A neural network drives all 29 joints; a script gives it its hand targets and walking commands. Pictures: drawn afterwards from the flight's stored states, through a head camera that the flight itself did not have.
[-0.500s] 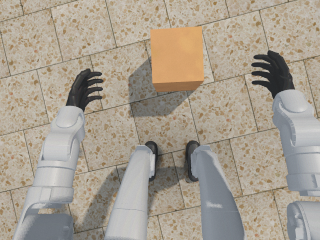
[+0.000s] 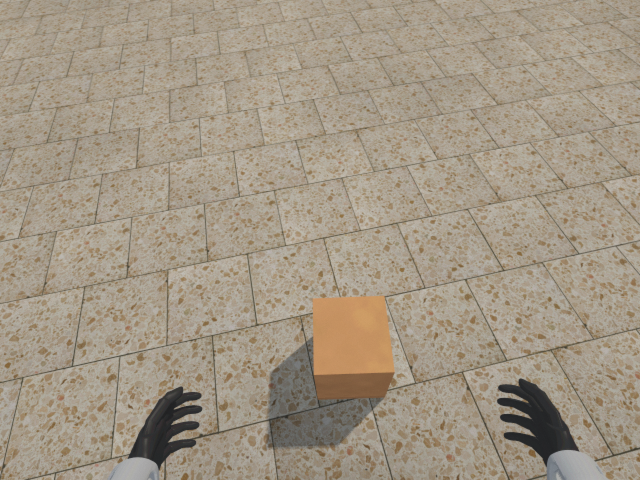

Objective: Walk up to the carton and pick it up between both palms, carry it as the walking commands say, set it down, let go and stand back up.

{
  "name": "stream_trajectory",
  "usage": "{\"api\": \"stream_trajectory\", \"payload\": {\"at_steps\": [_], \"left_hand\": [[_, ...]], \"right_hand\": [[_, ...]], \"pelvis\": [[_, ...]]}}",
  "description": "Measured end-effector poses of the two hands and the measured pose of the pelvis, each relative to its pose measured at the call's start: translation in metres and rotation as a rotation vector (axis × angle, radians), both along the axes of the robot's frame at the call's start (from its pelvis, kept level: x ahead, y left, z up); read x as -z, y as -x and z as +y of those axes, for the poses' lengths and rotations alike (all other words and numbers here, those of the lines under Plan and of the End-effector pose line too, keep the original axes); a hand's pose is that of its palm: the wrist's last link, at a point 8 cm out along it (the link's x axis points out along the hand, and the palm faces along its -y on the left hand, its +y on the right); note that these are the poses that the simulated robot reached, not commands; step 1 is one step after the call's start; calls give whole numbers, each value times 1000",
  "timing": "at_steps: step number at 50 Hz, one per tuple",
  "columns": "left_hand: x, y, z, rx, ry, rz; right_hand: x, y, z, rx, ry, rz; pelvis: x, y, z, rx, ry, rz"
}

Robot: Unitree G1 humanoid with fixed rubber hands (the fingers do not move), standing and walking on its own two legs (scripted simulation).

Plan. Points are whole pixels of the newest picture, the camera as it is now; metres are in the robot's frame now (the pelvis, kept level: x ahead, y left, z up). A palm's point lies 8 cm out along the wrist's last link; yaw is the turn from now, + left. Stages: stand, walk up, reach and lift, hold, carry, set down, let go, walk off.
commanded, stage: let go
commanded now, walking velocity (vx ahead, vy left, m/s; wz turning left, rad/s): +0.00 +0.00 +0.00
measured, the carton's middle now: (349, 349) +0.51 -0.03 -0.63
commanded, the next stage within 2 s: stand in 0.52 s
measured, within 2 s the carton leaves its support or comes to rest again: neither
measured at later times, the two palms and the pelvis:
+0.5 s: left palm (141, 472) +0.16 +0.24 -0.06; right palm (570, 472) +0.16 -0.25 -0.05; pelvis +0.01 +0.00 +0.01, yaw +0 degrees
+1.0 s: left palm out of the picture +0.15 +0.26 -0.07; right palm out of the picture +0.16 -0.26 -0.05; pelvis +0.02 +0.00 +0.01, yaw +0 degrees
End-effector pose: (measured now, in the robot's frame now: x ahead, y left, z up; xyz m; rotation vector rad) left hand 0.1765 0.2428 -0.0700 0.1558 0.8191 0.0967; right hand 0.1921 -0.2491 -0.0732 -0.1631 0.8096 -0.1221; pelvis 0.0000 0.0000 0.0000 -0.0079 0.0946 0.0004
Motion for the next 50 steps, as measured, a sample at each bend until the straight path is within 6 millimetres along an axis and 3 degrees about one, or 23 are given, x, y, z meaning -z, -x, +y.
{"api": "stream_trajectory", "payload": {"at_steps": [7,16,26,50], "left_hand": [[-5,14,1,8,6,8],[-12,11,-1,21,12,-17],[-11,20,2,2,-10,14],[5,30,15,-44,-65,-35]], "right_hand": [[-11,19,3,-11,4,-2],[-23,21,4,-16,3,-36],[-25,28,3,3,13,-49],[-19,37,-12,57,97,-41]], "pelvis": [[-7,-12,2,-1,3,-54],[-9,-11,3,-1,3,-128],[-8,-6,3,-2,3,-172],[-8,-17,3,-2,4,-156]]}}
